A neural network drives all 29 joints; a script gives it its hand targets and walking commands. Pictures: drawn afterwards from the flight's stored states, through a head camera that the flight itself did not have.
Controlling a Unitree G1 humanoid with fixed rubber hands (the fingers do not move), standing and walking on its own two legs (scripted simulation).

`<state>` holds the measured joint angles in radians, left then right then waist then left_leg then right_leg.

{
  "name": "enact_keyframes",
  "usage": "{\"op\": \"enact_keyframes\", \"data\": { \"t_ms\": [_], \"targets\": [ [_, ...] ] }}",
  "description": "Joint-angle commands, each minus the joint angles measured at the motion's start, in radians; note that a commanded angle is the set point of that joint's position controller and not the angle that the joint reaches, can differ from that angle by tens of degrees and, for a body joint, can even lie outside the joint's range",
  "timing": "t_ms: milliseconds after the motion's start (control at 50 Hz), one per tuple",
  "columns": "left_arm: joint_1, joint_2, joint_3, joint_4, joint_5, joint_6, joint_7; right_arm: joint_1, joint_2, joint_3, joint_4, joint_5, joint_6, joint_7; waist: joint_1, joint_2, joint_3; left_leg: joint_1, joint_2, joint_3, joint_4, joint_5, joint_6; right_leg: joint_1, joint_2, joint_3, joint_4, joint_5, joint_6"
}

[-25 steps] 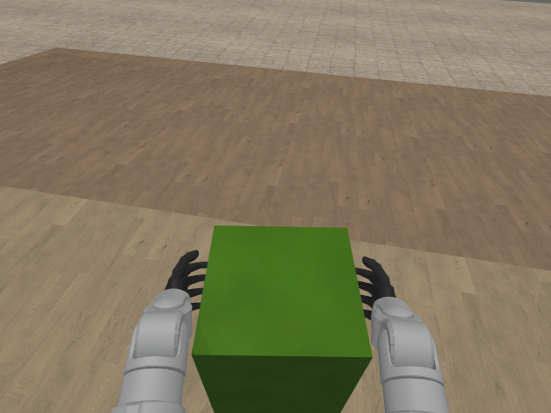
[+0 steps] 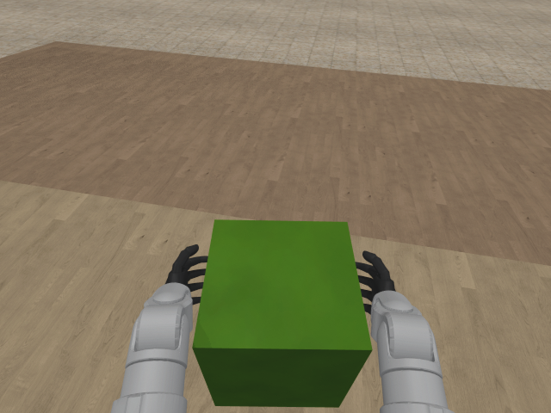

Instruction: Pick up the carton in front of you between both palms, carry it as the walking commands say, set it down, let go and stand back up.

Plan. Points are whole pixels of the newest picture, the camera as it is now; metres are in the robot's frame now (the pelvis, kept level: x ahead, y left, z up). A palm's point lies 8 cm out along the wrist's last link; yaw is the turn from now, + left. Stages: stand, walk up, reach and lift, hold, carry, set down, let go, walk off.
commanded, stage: hold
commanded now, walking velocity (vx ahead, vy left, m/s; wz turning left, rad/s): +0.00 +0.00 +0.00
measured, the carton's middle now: (279, 317) +0.29 +0.00 -0.03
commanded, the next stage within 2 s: carry in 0.10 s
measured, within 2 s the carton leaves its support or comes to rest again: neither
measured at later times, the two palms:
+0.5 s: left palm (195, 233) +0.37 +0.14 +0.08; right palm (384, 239) +0.37 -0.16 +0.08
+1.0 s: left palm (224, 146) +0.60 +0.12 +0.10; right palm (369, 148) +0.61 -0.18 +0.09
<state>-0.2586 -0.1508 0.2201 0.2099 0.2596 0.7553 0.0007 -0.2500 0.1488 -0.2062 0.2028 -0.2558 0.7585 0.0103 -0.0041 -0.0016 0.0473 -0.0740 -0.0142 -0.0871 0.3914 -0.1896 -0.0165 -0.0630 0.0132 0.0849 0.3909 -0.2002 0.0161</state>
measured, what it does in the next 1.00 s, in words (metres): walks ahead: right foot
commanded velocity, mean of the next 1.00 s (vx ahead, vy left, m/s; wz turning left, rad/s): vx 0.47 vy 0.00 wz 0.00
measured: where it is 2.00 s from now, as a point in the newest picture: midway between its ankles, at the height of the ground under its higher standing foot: (277, 250)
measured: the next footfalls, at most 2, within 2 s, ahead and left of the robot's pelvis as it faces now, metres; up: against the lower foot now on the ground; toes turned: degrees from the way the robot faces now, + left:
right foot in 0.72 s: +0.33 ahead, -0.12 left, +0.00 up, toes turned -11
left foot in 1.18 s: +0.70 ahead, +0.07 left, +0.00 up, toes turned +11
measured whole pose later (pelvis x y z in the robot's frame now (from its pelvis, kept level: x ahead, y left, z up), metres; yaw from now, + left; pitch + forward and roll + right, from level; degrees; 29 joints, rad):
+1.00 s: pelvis +0.38 -0.05 +0.00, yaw +1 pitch +5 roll +1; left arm 0.04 -0.13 0.05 -0.54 0.02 1.21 0.15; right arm 0.05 0.13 -0.03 -0.55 -0.04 1.21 -0.13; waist 0.05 -0.01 -0.15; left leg -0.63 0.10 0.12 0.80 -0.18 -0.01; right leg -0.09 -0.01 -0.21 0.28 -0.29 -0.05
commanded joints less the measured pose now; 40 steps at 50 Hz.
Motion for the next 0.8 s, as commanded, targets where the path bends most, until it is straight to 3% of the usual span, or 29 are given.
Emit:
{"op": "enact_keyframes", "data": {
  "t_ms": [0, 60, 80, 120, 140, 160, 220, 280, 300, 320, 360, 380, 400, 420, 440, 460, 480, 500, 520, 540, 560, 580, 640, 680, 700, 720, 740, 760, 780],
  "targets": [
    [-0.502, -0.916, -0.588, -0.074, -0.262, -0.035, -0.229, -0.520, 0.905, 0.581, -0.088, 0.259, -0.044, 0.219, 0.000, 0.001, -0.278, 0.074, -0.087, 0.024, -0.058, 0.137, 0.004, 0.042, 0.086, -0.024, -0.064, 0.145, -0.007],
    [-0.482, -0.911, -0.593, -0.089, -0.264, -0.035, -0.226, -0.500, 0.900, 0.586, -0.102, 0.263, -0.043, 0.216, 0.000, 0.001, -0.280, 0.080, -0.088, 0.023, -0.058, 0.161, 0.003, 0.049, 0.087, -0.022, -0.065, 0.168, -0.006],
    [-0.547, -0.909, -0.599, -0.113, -0.287, -0.026, -0.228, -0.563, 0.909, 0.595, -0.125, 0.283, -0.036, 0.215, 0.007, 0.006, -0.336, -0.018, 0.115, 0.034, 0.029, 0.079, 0.019, -0.047, -0.106, -0.025, 0.029, 0.075, -0.023],
    [-0.533, -0.915, -0.633, -0.129, -0.306, -0.016, -0.225, -0.543, 0.904, 0.611, -0.149, 0.295, -0.025, 0.207, 0.005, 0.017, -0.333, -0.099, 0.104, -0.010, -0.021, -0.332, 0.028, -0.133, -0.083, 0.002, 0.004, -0.309, -0.031],
    [-0.556, -0.918, -0.654, -0.157, -0.318, -0.010, -0.220, -0.561, 0.907, 0.625, -0.171, 0.305, -0.018, 0.202, 0.005, 0.020, -0.307, -0.140, 0.101, -0.022, -0.039, -0.473, 0.032, -0.179, -0.073, 0.004, 0.000, -0.443, -0.032],
    [-0.578, -0.922, -0.672, -0.184, -0.327, -0.002, -0.214, -0.584, 0.912, 0.642, -0.198, 0.315, -0.010, 0.195, 0.005, 0.027, -0.284, -0.158, 0.110, -0.035, -0.040, -0.496, 0.037, -0.214, -0.071, 0.004, 0.013, -0.457, -0.033],
    [-0.579, -0.923, -0.729, -0.257, -0.374, 0.043, -0.191, -0.560, 0.915, 0.692, -0.267, 0.345, 0.038, 0.167, 0.003, 0.058, -0.347, -0.139, 0.136, -0.065, -0.035, -0.384, 0.064, -0.222, -0.060, -0.048, 0.109, -0.284, -0.036],
    [-0.563, -0.915, -0.796, -0.366, -0.431, 0.110, -0.164, -0.536, 0.895, 0.743, -0.380, 0.374, 0.105, 0.129, 0.001, 0.095, -0.361, -0.154, 0.173, -0.106, -0.024, -0.392, 0.099, -0.235, -0.053, -0.086, 0.127, -0.277, -0.039],
    [-0.535, -0.900, -0.804, -0.392, -0.443, 0.137, -0.151, -0.515, 0.883, 0.752, -0.407, 0.381, 0.133, 0.116, 0.003, 0.078, -0.349, -0.185, 0.162, -0.078, 0.008, -0.364, 0.095, -0.215, -0.070, -0.074, 0.099, -0.271, -0.044],
    [-0.498, -0.880, -0.804, -0.417, -0.445, 0.163, -0.136, -0.486, 0.868, 0.760, -0.434, 0.384, 0.159, 0.102, 0.007, 0.017, -0.340, -0.242, 0.129, -0.014, 0.089, -0.304, 0.076, -0.165, -0.107, -0.025, 0.049, -0.260, -0.058],
    [-0.401, -0.831, -0.777, -0.457, -0.424, 0.216, -0.096, -0.452, 0.839, 0.782, -0.496, 0.406, 0.217, 0.079, 0.024, -0.223, -0.332, -0.486, 0.034, 0.161, 0.352, -0.223, 0.016, 0.042, -0.245, 0.204, -0.027, -0.077, -0.146],
    [-0.340, -0.824, -0.769, -0.474, -0.415, 0.245, -0.074, -0.426, 0.812, 0.790, -0.530, 0.430, 0.248, 0.069, 0.027, -0.255, -0.297, -0.597, 0.020, 0.198, 0.327, -0.308, 0.006, 0.109, -0.293, 0.286, -0.030, 0.078, -0.198],
    [-0.306, -0.806, -0.759, -0.502, -0.411, 0.270, -0.053, -0.408, 0.796, 0.799, -0.554, 0.449, 0.273, 0.059, 0.029, -0.219, -0.290, -0.599, 0.022, 0.213, 0.269, -0.321, 0.006, 0.127, -0.309, 0.286, -0.003, 0.223, -0.217],
    [-0.289, -0.797, -0.762, -0.544, -0.415, 0.294, -0.036, -0.375, 0.791, 0.806, -0.578, 0.463, 0.295, 0.048, 0.024, -0.170, -0.319, -0.521, 0.018, 0.225, 0.176, -0.259, 0.010, 0.116, -0.296, 0.230, 0.037, 0.258, -0.202],
    [-0.271, -0.794, -0.765, -0.586, -0.420, 0.316, -0.021, -0.337, 0.792, 0.808, -0.603, 0.476, 0.315, 0.035, 0.013, -0.122, -0.361, -0.344, 0.015, 0.236, 0.078, -0.179, 0.017, 0.029, -0.259, 0.138, 0.082, 0.180, -0.164],
    [-0.261, -0.790, -0.768, -0.629, -0.425, 0.334, -0.010, -0.313, 0.801, 0.797, -0.621, 0.483, 0.331, 0.024, 0.002, -0.061, -0.405, -0.082, 0.030, 0.198, 0.000, -0.114, 0.034, -0.144, -0.193, -0.004, 0.178, 0.152, -0.103],
    [-0.287, -0.792, -0.783, -0.693, -0.452, 0.356, -0.002, -0.264, 0.808, 0.781, -0.627, 0.479, 0.344, 0.007, -0.022, 0.118, -0.387, 0.146, 0.156, -0.032, -0.050, -0.048, 0.099, -0.411, -0.098, -0.160, 0.428, 0.196, -0.036],
    [-0.293, -0.788, -0.801, -0.735, -0.479, 0.375, 0.003, -0.216, 0.803, 0.756, -0.633, 0.456, 0.353, -0.012, -0.023, 0.336, -0.380, 0.358, 0.347, -0.280, -0.032, 0.325, 0.199, -0.717, -0.038, -0.243, 0.612, -0.097, 0.004],
    [-0.282, -0.785, -0.820, -0.756, -0.504, 0.385, 0.005, -0.177, 0.805, 0.745, -0.671, 0.447, 0.366, -0.025, -0.030, 0.277, -0.337, 0.426, 0.398, -0.329, -0.034, 0.534, 0.258, -0.862, -0.033, -0.198, 0.635, -0.370, -0.003],
    [-0.267, -0.798, -0.823, -0.776, -0.514, 0.391, 0.007, -0.188, 0.818, 0.750, -0.726, 0.453, 0.374, -0.036, -0.038, 0.163, -0.326, 0.436, 0.405, -0.293, -0.030, 0.532, 0.267, -0.894, -0.060, -0.176, 0.604, -0.438, -0.010],
    [-0.241, -0.819, -0.817, -0.790, -0.526, 0.395, 0.007, -0.195, 0.829, 0.760, -0.774, 0.465, 0.380, -0.044, -0.038, 0.102, -0.334, 0.428, 0.403, -0.254, -0.046, 0.444, 0.248, -0.884, -0.076, -0.166, 0.535, -0.447, -0.019],
    [-0.211, -0.832, -0.814, -0.802, -0.532, 0.397, 0.009, -0.203, 0.832, 0.772, -0.822, 0.478, 0.384, -0.048, -0.030, 0.090, -0.324, 0.380, 0.384, -0.183, -0.062, 0.376, 0.209, -0.829, -0.089, -0.165, 0.417, -0.374, -0.027],
    [-0.161, -0.810, -0.795, -0.834, -0.517, 0.395, 0.029, -0.210, 0.790, 0.806, -0.900, 0.509, 0.391, -0.054, -0.011, 0.160, -0.349, 0.115, 0.276, 0.079, -0.064, 0.287, 0.110, -0.440, -0.018, -0.264, 0.187, -0.089, -0.027],
    [-0.114, -0.773, -0.772, -0.849, -0.494, 0.398, 0.048, -0.180, 0.742, 0.817, -0.928, 0.525, 0.401, -0.059, 0.010, 0.099, -0.416, -0.103, 0.208, 0.223, 0.108, 0.288, 0.060, -0.021, 0.050, -0.378, 0.084, 0.025, -0.032],
    [-0.084, -0.746, -0.756, -0.844, -0.481, 0.404, 0.058, -0.171, 0.702, 0.816, -0.936, 0.533, 0.410, -0.063, 0.021, 0.036, -0.467, -0.245, 0.175, 0.271, 0.254, 0.205, 0.036, 0.196, -0.014, -0.286, 0.083, -0.031, -0.046],
    [-0.071, -0.706, -0.738, -0.838, -0.462, 0.409, 0.072, -0.191, 0.662, 0.813, -0.957, 0.534, 0.425, -0.065, 0.040, -0.209, -0.475, -0.442, 0.078, 0.302, 0.564, -0.033, -0.019, 0.262, -0.302, 0.213, -0.121, -0.293, -0.130],
    [-0.076, -0.682, -0.728, -0.831, -0.460, 0.418, 0.081, -0.198, 0.641, 0.812, -0.943, 0.543, 0.437, -0.067, 0.041, -0.287, -0.417, -0.662, 0.018, 0.205, 0.736, -0.310, -0.009, 0.314, -0.445, 0.497, -0.193, -0.185, -0.248],
    [-0.088, -0.675, -0.736, -0.859, -0.469, 0.428, 0.084, -0.176, 0.643, 0.812, -0.918, 0.549, 0.443, -0.067, 0.035, -0.182, -0.386, -0.725, 0.090, 0.116, 0.849, -0.306, 0.027, 0.279, -0.466, 0.464, -0.166, -0.099, -0.277],
    [-0.095, -0.685, -0.747, -0.865, -0.474, 0.433, 0.082, -0.173, 0.661, 0.799, -0.896, 0.548, 0.447, -0.062, 0.032, -0.089, -0.369, -0.732, 0.126, 0.104, 0.872, -0.268, 0.041, 0.224, -0.432, 0.377, -0.146, 0.024, -0.263]
  ]
}}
